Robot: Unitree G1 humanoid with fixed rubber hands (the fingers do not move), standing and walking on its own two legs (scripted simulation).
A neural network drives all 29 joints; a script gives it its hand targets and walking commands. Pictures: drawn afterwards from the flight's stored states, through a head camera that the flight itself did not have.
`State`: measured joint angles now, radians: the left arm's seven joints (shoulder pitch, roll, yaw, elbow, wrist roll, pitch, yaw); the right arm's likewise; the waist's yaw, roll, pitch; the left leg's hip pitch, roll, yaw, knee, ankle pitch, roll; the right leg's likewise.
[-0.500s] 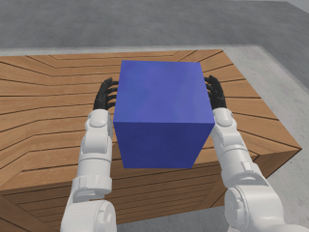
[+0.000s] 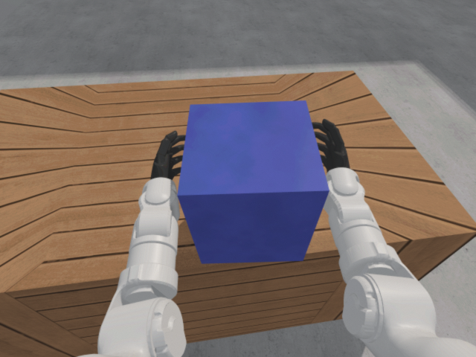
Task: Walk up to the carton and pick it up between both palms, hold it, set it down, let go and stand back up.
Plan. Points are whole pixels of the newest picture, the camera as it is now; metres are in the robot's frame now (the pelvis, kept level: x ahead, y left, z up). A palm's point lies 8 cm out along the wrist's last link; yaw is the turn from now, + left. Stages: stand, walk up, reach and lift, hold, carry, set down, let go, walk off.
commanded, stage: set down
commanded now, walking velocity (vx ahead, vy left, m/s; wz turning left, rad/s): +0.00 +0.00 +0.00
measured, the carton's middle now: (250, 187) +0.40 -0.01 +0.05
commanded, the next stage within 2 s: none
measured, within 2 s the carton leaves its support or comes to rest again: rests again in 0.94 s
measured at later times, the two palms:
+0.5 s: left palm (166, 185) +0.38 +0.15 +0.07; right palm (329, 166) +0.41 -0.15 +0.10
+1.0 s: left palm (169, 183) +0.39 +0.15 +0.06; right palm (329, 169) +0.41 -0.16 +0.08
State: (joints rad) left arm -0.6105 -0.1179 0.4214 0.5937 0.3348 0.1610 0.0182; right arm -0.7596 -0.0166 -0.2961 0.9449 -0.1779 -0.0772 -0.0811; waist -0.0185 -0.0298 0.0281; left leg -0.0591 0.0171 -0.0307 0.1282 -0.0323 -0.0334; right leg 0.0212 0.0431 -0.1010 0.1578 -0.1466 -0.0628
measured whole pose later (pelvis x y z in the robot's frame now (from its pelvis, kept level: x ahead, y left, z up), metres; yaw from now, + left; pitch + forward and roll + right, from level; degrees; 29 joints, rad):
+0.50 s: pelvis +0.00 +0.00 +0.00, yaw +0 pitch +4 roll +0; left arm -0.66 -0.12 0.50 0.72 0.37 0.06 0.01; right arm -0.81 0.02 -0.44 0.96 -0.33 -0.07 -0.04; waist -0.01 -0.01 -0.02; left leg -0.18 0.03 -0.03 0.10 0.01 -0.04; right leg -0.11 0.05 -0.10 0.15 -0.12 -0.07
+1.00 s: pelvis +0.00 +0.00 +0.00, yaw -1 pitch +8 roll +0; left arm -0.67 -0.13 0.52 0.76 0.38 0.00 0.03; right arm -0.80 0.02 -0.49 0.93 -0.40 -0.11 -0.02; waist 0.01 0.01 -0.06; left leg -0.26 0.03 -0.02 0.11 0.01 -0.03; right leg -0.19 0.05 -0.08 0.15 -0.11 -0.07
